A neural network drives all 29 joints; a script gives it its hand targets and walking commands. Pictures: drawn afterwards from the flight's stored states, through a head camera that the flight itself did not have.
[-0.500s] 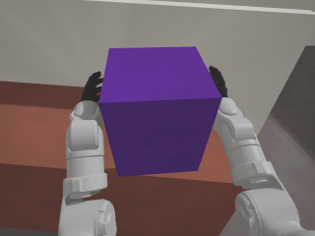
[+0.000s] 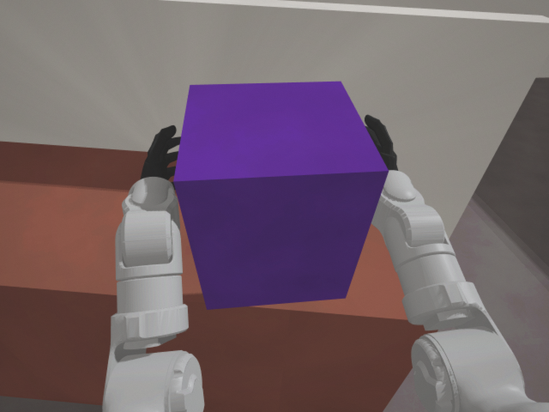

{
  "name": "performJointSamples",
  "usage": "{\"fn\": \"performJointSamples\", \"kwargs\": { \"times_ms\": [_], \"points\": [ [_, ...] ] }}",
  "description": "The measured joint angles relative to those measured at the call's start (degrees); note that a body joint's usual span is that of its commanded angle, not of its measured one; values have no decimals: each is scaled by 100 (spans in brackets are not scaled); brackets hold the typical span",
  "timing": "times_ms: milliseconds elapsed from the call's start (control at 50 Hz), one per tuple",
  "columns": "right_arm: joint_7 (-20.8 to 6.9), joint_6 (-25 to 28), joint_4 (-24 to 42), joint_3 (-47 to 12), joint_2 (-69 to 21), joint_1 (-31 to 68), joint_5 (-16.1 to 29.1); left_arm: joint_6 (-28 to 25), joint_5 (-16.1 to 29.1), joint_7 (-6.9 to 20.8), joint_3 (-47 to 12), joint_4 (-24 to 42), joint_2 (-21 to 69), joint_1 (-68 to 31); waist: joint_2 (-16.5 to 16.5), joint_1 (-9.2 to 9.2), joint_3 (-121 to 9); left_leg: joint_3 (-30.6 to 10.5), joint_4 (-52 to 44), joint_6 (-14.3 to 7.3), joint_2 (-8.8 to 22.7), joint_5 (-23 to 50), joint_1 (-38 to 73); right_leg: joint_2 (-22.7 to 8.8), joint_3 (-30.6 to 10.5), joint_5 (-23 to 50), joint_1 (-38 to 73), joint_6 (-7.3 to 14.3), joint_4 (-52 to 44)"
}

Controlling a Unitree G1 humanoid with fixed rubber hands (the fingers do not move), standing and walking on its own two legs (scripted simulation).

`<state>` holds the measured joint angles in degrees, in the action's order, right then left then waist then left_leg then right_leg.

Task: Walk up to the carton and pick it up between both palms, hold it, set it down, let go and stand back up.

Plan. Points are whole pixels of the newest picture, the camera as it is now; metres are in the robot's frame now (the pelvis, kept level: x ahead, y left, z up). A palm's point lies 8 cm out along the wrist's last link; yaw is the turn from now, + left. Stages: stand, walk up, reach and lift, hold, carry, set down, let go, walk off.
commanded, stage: hold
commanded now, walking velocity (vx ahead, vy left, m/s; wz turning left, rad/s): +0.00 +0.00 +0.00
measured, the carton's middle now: (272, 198) +0.37 +0.01 +0.17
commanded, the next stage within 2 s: none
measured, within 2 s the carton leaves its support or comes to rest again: neither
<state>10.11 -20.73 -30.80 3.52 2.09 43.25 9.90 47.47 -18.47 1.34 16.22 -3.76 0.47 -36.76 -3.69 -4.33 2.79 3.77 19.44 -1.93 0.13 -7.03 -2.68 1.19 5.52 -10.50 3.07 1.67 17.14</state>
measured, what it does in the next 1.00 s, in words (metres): stands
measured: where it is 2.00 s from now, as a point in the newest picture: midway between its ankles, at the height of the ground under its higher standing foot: outside the picture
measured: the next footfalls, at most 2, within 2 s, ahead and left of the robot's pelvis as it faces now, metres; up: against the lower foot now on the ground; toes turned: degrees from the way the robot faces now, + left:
none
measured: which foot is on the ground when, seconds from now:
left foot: down 0.00-1.00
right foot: down 0.00-1.00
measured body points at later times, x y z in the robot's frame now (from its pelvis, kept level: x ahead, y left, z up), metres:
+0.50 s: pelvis +0.00 +0.00 +0.00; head -0.05 +0.03 +0.45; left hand +0.37 +0.16 +0.22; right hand +0.38 -0.14 +0.22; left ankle +0.06 +0.09 -0.75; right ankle +0.00 -0.09 -0.75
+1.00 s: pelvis +0.00 +0.00 +0.00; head -0.04 +0.03 +0.45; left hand +0.37 +0.16 +0.21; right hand +0.39 -0.14 +0.22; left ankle +0.06 +0.09 -0.75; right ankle +0.00 -0.09 -0.75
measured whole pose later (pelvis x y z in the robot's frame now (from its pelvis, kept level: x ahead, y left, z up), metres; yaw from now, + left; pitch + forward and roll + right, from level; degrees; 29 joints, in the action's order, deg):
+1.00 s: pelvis +0.00 +0.00 +0.00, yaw +0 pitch -9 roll -1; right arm 10.6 -21.0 -28.7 2.9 2.7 43.0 10.4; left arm 47.3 -18.1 1.3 15.8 -2.9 0.4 -37.0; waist -3.3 -3.9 2.7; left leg 4.1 19.2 -1.9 0.2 -6.9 -3.1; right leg 1.2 5.2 -10.5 2.3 1.7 17.2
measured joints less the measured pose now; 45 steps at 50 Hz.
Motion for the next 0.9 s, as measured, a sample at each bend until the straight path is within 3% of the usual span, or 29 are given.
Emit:
{"fn": "performJointSamples", "kwargs": {
  "times_ms": [900],
  "points": [
    [56,-47,179,-66,58,-40,58,-31,27,17,4,49,22,7,50,10,16,23,-17,-3,2,9,-25,1,-28,0,-51,-1,17]
  ]
}}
